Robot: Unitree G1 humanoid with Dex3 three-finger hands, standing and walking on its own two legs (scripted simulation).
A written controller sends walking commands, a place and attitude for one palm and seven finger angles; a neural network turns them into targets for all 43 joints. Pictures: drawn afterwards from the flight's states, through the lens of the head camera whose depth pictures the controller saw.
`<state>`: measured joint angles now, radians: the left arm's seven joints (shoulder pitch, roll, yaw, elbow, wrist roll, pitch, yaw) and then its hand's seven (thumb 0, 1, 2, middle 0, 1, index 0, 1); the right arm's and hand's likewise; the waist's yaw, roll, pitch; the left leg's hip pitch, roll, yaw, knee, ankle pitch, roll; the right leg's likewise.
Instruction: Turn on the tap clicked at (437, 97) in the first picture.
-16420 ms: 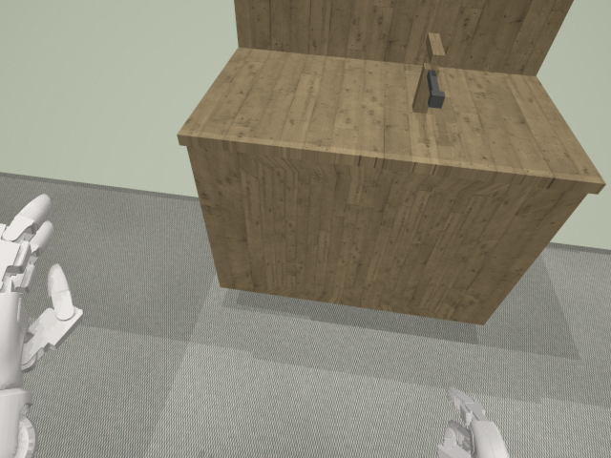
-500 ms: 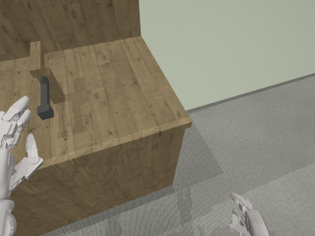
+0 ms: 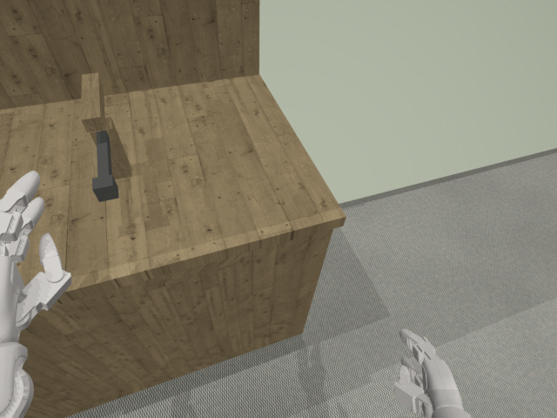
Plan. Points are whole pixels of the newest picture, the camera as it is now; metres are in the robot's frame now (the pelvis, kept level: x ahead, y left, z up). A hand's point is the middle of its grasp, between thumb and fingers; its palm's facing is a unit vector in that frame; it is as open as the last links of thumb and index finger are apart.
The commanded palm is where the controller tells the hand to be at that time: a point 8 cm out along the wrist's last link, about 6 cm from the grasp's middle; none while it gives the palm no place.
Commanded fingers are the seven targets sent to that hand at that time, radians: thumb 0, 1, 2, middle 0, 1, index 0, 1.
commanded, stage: come to a stop and stand still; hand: left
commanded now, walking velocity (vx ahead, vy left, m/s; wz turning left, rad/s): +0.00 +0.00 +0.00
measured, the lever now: (105, 188) +0.39 +0.31 +0.09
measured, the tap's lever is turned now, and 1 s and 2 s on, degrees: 0 0 0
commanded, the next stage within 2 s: look again from close up in 0.42 s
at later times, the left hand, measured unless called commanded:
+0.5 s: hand (42, 287) +0.20 +0.27 +0.15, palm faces +0.41 -0.85 -0.33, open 7.4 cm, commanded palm +0.14 +0.30 +0.17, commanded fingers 0.00 0.90 0.90 -0.20 -0.30 -0.20 -0.30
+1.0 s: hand (16, 236) +0.23 +0.29 +0.20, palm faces +0.51 -0.81 -0.28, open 7.4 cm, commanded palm +0.15 +0.28 +0.17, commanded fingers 0.00 0.90 0.90 -0.20 -0.30 -0.20 -0.30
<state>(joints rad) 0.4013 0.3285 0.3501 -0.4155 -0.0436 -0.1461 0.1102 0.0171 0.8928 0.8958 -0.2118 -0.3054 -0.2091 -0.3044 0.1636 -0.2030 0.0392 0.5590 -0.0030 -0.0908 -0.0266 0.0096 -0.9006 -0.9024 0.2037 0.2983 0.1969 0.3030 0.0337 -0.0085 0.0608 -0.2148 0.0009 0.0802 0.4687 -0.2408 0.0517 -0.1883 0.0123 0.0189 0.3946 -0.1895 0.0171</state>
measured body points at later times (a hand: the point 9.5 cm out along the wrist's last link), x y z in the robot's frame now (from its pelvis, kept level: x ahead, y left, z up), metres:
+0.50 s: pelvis -0.02 +0.02 +0.00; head +0.00 +0.04 +0.45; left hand +0.17 +0.31 +0.17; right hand +0.16 -0.20 -0.08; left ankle +0.01 +0.08 -0.74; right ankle +0.01 -0.13 -0.74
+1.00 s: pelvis -0.01 -0.01 +0.00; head -0.01 +0.01 +0.45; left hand +0.20 +0.33 +0.21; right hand +0.18 -0.20 -0.08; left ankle +0.01 +0.08 -0.74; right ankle +0.01 -0.13 -0.74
